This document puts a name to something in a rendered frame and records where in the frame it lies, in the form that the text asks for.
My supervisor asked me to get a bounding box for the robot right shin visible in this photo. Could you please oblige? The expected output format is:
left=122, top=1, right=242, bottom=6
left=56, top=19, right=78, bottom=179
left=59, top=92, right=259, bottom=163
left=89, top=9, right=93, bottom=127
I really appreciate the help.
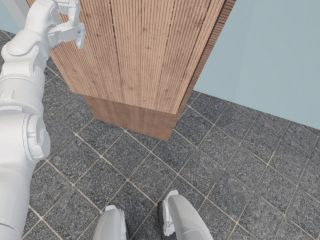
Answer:
left=163, top=190, right=179, bottom=236

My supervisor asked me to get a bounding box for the left robot upper arm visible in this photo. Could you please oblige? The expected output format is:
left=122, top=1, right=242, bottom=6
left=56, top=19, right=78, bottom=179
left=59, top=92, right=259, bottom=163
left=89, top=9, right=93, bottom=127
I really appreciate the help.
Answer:
left=0, top=112, right=51, bottom=240

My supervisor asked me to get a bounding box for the robot right foot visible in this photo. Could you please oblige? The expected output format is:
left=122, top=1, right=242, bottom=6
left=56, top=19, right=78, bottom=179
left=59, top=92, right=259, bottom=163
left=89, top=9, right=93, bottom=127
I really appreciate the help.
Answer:
left=157, top=201, right=174, bottom=240

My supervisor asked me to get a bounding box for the left robot forearm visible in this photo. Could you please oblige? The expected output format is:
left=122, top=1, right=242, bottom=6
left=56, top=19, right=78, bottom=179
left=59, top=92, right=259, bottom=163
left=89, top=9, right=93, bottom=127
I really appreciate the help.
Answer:
left=0, top=30, right=51, bottom=119

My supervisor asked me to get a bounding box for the handle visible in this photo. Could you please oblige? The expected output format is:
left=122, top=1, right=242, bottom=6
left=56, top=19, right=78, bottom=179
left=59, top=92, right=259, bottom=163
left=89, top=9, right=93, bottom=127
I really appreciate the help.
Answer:
left=1, top=0, right=30, bottom=30

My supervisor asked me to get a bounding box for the robot left hand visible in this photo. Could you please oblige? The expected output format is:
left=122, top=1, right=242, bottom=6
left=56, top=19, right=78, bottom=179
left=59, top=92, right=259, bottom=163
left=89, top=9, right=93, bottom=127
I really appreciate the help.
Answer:
left=24, top=0, right=86, bottom=51

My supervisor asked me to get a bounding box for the cupboard door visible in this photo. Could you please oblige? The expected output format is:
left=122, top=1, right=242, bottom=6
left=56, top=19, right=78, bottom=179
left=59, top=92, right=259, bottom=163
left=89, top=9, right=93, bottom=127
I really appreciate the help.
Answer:
left=26, top=0, right=225, bottom=115

